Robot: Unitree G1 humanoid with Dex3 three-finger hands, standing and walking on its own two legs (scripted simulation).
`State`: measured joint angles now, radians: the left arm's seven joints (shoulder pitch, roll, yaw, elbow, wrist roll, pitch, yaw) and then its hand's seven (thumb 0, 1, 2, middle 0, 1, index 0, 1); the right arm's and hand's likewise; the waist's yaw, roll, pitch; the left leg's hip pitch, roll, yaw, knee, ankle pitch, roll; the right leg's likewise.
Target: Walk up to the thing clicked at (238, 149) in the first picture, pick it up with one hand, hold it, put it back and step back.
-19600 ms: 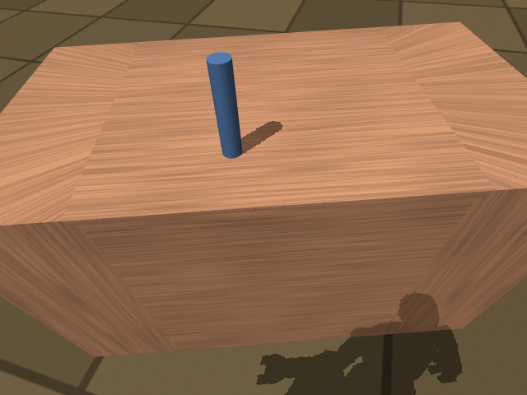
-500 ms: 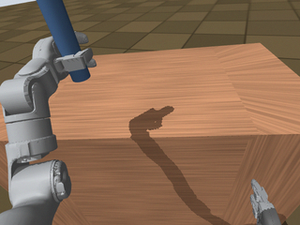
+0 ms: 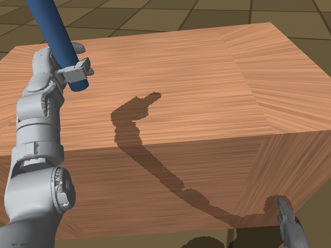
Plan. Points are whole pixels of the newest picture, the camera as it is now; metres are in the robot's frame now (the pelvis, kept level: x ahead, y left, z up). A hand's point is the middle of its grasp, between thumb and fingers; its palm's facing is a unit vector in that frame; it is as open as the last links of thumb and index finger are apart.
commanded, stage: crouch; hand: left
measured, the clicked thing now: (60, 44) +0.45 +0.21 +0.31
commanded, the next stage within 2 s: lower in 1.14 s
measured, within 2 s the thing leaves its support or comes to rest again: neither
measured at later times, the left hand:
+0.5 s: hand (82, 68) +0.49 +0.20 +0.23, palm faces +0.19 -0.98 +0.00, open 5.5 cm
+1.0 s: hand (88, 70) +0.51 +0.20 +0.21, palm faces +0.19 -0.98 -0.01, open 5.5 cm
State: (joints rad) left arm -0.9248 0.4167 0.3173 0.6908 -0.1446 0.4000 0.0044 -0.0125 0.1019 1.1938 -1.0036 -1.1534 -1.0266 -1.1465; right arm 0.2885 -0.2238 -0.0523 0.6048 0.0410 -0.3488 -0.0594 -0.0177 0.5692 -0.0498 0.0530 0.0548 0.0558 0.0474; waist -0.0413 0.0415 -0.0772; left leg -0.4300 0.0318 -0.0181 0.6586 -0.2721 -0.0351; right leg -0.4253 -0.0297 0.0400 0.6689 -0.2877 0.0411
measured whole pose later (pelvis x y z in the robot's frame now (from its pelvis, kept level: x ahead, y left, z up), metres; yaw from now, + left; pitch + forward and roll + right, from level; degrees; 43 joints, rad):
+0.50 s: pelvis +0.03 +0.00 +0.00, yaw +0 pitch +5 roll +0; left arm -0.86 0.40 0.33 0.71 -0.13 0.25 -0.04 -0.01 0.10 1.19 -1.00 -1.16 -1.02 -1.15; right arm 0.30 -0.21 -0.03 0.58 0.02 -0.29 -0.04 -0.02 0.57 -0.05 0.06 0.06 0.06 0.05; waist -0.04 0.04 -0.08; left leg -0.42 0.03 -0.02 0.64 -0.31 -0.03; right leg -0.40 -0.03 0.03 0.64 -0.31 0.04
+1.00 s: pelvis +0.03 +0.00 +0.00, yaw +0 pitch +7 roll -1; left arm -0.92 0.44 0.33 0.87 -0.11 0.13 -0.04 -0.01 0.10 1.19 -1.00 -1.16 -1.02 -1.15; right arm 0.26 -0.22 -0.04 0.56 0.02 -0.23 -0.04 -0.02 0.56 -0.05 0.06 0.05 0.06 0.05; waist -0.08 0.03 -0.07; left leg -0.45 0.04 -0.02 0.64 -0.30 -0.03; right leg -0.43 -0.02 0.03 0.62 -0.30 0.04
